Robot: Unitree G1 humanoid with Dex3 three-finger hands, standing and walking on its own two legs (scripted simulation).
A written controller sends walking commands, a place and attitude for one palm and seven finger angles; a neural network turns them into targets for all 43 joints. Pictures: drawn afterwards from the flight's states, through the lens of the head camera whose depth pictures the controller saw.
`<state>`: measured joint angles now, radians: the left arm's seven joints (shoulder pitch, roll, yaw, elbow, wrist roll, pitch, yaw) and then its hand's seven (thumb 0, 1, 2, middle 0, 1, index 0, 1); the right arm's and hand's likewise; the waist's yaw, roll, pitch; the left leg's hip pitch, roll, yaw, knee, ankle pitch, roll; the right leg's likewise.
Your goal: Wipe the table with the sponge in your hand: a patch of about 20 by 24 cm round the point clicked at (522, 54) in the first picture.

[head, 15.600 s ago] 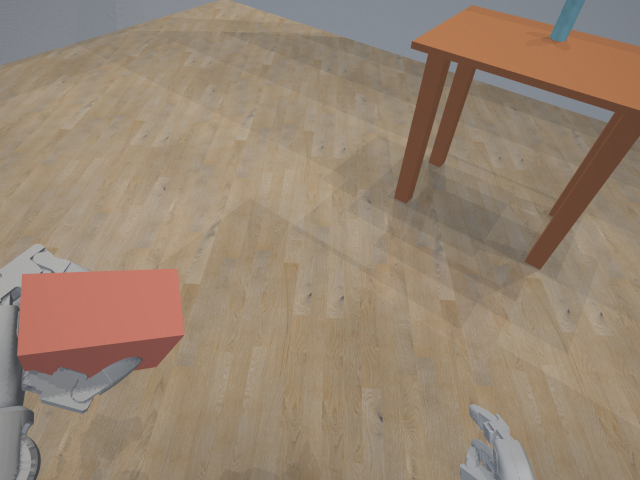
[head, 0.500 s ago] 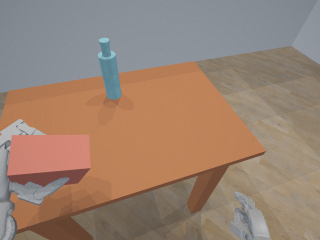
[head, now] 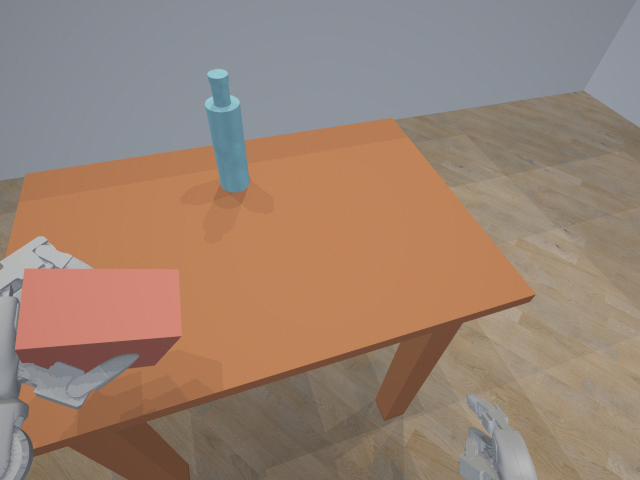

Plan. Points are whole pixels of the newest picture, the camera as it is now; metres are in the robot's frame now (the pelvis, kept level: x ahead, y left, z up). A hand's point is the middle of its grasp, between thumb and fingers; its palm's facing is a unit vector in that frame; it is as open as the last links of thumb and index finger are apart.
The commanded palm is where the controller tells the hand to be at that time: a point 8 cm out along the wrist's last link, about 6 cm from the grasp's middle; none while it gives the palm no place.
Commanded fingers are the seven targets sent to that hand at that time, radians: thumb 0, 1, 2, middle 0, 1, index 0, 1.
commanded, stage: shuffle to correct the standing spot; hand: left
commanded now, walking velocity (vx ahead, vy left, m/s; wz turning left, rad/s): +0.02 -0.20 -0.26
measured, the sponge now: (123, 325) +0.23 +0.22 +0.13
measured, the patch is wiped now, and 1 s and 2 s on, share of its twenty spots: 0.00 0.00 0.00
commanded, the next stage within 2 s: come to a stop and stand still in 1.18 s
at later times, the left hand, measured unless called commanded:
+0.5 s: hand (162, 313) +0.23 +0.18 +0.15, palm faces +0.32 -0.86 -0.41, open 10.0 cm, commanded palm +0.17 +0.21 +0.17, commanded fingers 0.00 0.10 1.30 -1.20 -1.60 -1.20 -1.60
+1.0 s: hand (190, 323) +0.22 +0.15 +0.15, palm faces +0.32 -0.85 -0.41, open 10.0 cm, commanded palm +0.17 +0.19 +0.17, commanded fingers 0.00 0.10 1.30 -1.20 -1.60 -1.20 -1.60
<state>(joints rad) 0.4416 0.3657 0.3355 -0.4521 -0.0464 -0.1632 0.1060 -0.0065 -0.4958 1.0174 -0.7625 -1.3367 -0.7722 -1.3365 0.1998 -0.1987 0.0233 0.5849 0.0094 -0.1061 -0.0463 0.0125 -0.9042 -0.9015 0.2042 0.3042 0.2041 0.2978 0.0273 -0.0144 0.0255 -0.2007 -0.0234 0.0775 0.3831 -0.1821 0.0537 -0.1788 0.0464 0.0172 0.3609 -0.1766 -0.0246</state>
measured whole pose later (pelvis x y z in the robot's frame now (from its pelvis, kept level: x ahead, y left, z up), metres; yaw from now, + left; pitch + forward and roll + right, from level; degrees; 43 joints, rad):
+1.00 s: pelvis +0.01 -0.09 -0.01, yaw +0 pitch +0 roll +0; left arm 0.49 0.40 0.38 -0.53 -0.10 -0.12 0.07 -0.01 -0.50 1.02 -0.76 -1.34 -0.77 -1.34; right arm 0.19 -0.20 -0.01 0.54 0.02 -0.04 -0.04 0.01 -0.91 -0.90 0.20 0.30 0.20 0.30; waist 0.00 -0.02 0.04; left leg -0.25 0.10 0.03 0.52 -0.26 -0.02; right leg -0.20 0.17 -0.03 0.43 -0.23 -0.11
